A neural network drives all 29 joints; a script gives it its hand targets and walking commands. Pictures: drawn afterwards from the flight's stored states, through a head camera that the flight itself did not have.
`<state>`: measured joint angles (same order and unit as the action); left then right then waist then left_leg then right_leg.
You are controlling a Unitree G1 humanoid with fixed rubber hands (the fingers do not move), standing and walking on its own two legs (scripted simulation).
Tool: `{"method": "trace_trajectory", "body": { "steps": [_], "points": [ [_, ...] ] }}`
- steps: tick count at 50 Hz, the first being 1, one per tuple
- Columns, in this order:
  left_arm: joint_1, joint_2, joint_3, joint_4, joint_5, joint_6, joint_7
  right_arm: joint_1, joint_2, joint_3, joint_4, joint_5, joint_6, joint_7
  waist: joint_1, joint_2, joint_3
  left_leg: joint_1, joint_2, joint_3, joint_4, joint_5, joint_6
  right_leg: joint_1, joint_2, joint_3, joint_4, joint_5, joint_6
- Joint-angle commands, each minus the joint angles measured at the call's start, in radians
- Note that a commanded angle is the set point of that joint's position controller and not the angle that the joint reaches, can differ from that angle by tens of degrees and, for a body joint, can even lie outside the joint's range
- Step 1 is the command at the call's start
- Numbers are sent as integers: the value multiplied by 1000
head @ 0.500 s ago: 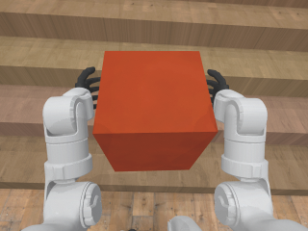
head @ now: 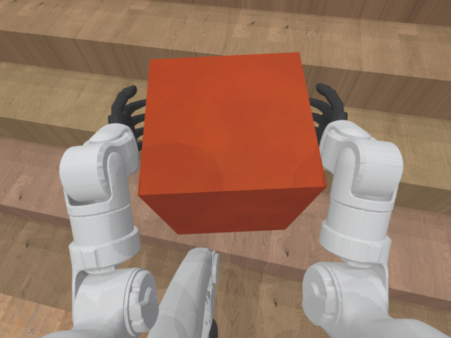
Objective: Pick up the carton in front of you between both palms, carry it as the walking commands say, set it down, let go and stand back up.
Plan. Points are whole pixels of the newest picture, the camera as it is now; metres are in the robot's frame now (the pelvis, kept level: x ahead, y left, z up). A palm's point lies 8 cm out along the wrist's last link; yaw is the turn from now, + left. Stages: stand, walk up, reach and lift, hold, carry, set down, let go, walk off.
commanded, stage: carry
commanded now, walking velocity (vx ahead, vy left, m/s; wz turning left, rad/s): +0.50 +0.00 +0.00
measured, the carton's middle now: (228, 158) +0.39 +0.05 +0.07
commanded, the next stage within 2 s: none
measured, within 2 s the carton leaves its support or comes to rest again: neither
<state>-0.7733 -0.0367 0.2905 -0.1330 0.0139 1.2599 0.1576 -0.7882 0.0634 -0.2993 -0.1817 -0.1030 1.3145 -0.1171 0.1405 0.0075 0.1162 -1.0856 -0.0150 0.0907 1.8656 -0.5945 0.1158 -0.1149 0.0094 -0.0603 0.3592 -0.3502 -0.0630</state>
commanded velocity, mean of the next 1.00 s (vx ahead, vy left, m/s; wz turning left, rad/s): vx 0.50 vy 0.00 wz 0.00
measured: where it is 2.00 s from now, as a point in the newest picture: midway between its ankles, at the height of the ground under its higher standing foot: outside the picture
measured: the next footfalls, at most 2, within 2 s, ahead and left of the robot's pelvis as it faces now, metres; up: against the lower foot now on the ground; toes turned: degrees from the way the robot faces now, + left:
left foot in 0.08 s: +0.25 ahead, +0.09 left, +0.16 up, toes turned +3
right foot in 0.50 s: +0.52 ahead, -0.08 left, +0.32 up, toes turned -6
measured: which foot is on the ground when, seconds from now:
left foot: up 0.00-0.06, down 0.08-0.50, up 0.52-0.98, down 1.00-1.00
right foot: down 0.00-0.08, up 0.10-0.48, down 0.50-1.00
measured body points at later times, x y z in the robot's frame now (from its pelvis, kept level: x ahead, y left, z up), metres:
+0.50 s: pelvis +0.34 +0.02 +0.18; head +0.36 +0.04 +0.63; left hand +0.75 +0.12 +0.36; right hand +0.71 -0.18 +0.38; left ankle +0.21 +0.09 -0.56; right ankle +0.48 -0.07 -0.42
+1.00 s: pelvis +0.63 +0.08 +0.34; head +0.63 +0.05 +0.79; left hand +1.02 +0.21 +0.52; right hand +1.02 -0.09 +0.50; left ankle +0.80 +0.19 -0.26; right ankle +0.48 -0.07 -0.41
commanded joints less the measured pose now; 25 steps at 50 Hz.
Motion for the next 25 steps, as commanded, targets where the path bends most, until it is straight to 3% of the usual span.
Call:
{"method": "trace_trajectory", "body": {
  "steps": [1,2,3,4,5,6,7,8,9,11,12,13,14,15,16,17,18,19,20,21,22,23,24,25],
  "points": [
    [-807,-978,-755,-130,-512,31,-282,-606,762,624,4,235,-39,104,-103,-57,-546,209,26,85,-555,-26,32,224,-170,54,-92,1090,-125],
    [-796,-978,-749,-99,-495,35,-287,-599,759,638,32,234,-36,103,-122,-122,-583,498,-68,158,-746,60,37,85,-164,53,-100,1416,-125],
    [-765,-981,-734,-70,-478,37,-294,-609,793,673,31,253,-38,108,-193,-278,-716,762,-134,214,-696,251,47,40,-227,13,63,1885,-137],
    [-785,-973,-740,-71,-465,35,-299,-647,839,707,0,281,-44,117,-326,-280,-844,930,-125,141,-875,374,49,89,-237,-37,348,2001,-112],
    [-813,-977,-753,-85,-450,33,-300,-647,870,721,-8,309,-55,132,-411,-105,-947,1137,-90,-106,-1155,565,77,-33,-154,12,738,1658,-57],
    [-801,-1008,-758,-109,-434,28,-301,-647,891,760,-16,352,-69,148,-358,427,-1050,1401,285,-782,-1380,1345,298,-384,172,59,1300,130,71],
    [-710,-949,-727,-54,-376,26,-289,-607,972,799,2,420,-56,163,-320,253,-1129,1438,301,-842,-1290,1431,349,-412,191,296,1639,110,16],
    [-655,-944,-687,-57,-332,15,-277,-654,1009,843,-43,479,-64,181,-289,121,-1050,1415,260,-751,-1265,1197,295,-534,165,314,1711,101,-3],
    [-645,-921,-657,-64,-286,7,-267,-729,1056,872,-74,528,-74,197,-256,27,-908,1367,250,-690,-1297,972,218,-657,110,265,1654,63,-15],
    [-612,-872,-596,-38,-207,-10,-249,-819,1112,899,-87,602,-84,225,-259,-13,-722,1298,208,-576,-1370,740,152,-775,65,213,1573,59,-33],
    [-583,-847,-583,-10,-179,-17,-240,-831,1121,912,-72,627,-85,236,-264,-41,-679,1315,204,-511,-1397,784,125,-806,56,148,1518,39,-34],
    [-574,-829,-566,14,-156,-29,-233,-846,1112,909,-58,640,-89,247,-276,-86,-667,1356,231,-503,-1414,868,143,-846,47,104,1507,-9,-35],
    [-543,-818,-559,56,-134,-33,-227,-855,1118,900,-28,655,-87,255,-275,-110,-615,1375,237,-474,-1420,955,138,-895,26,62,1430,-55,-35],
    [-528,-805,-548,87,-112,-37,-221,-859,1109,882,-6,662,-87,262,-277,-115,-580,1366,226,-438,-1429,1057,110,-907,7,41,1336,-79,-37],
    [-529,-795,-544,116,-98,-37,-216,-870,1088,858,22,660,-86,267,-295,-10,-568,1383,237,-431,-1428,1213,135,-972,30,-15,1410,-95,-43],
    [-542,-780,-542,135,-88,-32,-210,-864,1069,835,53,653,-79,270,-317,76,-577,1468,257,-453,-1411,1223,158,-1111,20,-10,1537,-158,-60],
    [-546,-764,-530,163,-79,-24,-202,-849,1054,808,98,647,-69,274,-330,87,-566,1514,267,-468,-1402,1156,177,-1238,6,21,1611,-221,-78],
    [-553,-737,-520,188,-73,-16,-193,-846,1040,769,139,640,-58,280,-293,62,-550,1479,227,-442,-1412,1034,148,-1252,-16,29,1562,-276,-91],
    [-573,-719,-504,201,-69,-6,-183,-831,1020,731,180,634,-47,288,-279,39,-509,1393,193,-380,-1482,997,131,-1204,-28,-26,1439,-261,-94],
    [-610,-711,-500,198,-68,7,-170,-846,998,698,218,629,-38,294,-227,31,-487,1133,180,-262,-1632,1063,134,-899,-32,-89,1118,-253,-102],
    [-670,-705,-498,200,-80,20,-162,-870,993,676,238,621,-28,295,-183,61,-451,859,151,-170,-1706,1244,119,-559,13,-141,861,-189,-108],
    [-714,-712,-503,221,-96,38,-156,-868,976,638,258,598,-11,292,-151,213,-529,796,161,-81,-1599,1745,123,-334,93,-245,916,-29,-113],
    [-744,-759,-538,214,-142,59,-156,-881,951,607,265,580,6,288,-75,290,-621,863,199,-48,-1439,2029,113,-240,98,-231,865,28,-123],
    [-787,-803,-559,199,-189,73,-162,-888,953,587,280,567,20,282,3,259,-696,880,199,-18,-1222,2117,92,-114,124,-195,664,78,-132]
  ]
}}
